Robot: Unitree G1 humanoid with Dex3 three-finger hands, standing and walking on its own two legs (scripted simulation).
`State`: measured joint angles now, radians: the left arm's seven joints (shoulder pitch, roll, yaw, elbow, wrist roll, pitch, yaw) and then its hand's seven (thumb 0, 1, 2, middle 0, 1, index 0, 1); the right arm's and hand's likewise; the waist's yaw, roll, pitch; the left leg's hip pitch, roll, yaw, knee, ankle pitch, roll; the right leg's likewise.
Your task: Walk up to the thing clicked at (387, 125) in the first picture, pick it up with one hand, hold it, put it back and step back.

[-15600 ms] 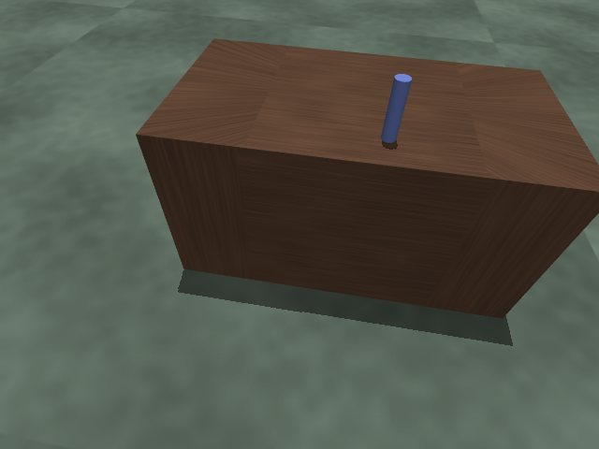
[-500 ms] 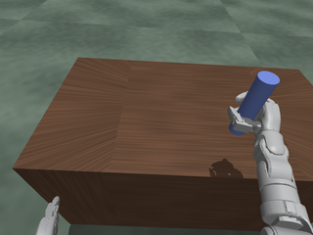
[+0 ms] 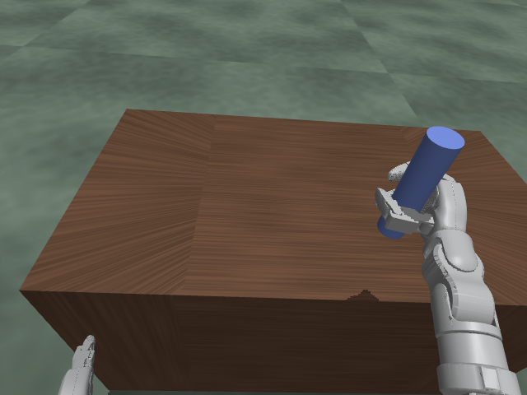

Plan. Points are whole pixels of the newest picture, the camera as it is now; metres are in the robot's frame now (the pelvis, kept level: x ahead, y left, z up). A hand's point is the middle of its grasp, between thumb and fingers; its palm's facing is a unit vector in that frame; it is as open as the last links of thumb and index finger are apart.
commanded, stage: lift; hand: right
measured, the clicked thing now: (413, 189) +0.36 -0.19 +0.18
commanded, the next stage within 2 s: hold in 0.16 s
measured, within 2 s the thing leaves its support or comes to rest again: neither
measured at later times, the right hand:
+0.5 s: hand (402, 193) +0.35 -0.18 +0.18, palm faces +0.18 +0.98 -0.01, open 6.0 cm
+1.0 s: hand (400, 200) +0.35 -0.18 +0.17, palm faces +0.18 +0.98 -0.01, open 6.0 cm
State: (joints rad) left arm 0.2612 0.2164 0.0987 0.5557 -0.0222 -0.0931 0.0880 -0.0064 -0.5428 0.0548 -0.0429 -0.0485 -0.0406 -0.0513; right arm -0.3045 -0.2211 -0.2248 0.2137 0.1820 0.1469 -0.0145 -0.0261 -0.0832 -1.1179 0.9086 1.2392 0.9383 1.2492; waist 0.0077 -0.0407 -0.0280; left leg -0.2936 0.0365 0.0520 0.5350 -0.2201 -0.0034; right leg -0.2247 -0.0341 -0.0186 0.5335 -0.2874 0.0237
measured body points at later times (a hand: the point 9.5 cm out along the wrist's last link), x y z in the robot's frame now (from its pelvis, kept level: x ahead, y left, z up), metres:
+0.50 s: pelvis +0.01 +0.00 +0.00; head -0.01 +0.02 +0.45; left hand +0.18 +0.26 -0.08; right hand +0.34 -0.23 +0.18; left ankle +0.04 +0.12 -0.73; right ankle +0.00 -0.14 -0.73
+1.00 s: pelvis +0.01 +0.00 +0.00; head +0.00 +0.02 +0.45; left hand +0.18 +0.26 -0.08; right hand +0.33 -0.23 +0.17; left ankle +0.04 +0.12 -0.73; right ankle +0.00 -0.14 -0.73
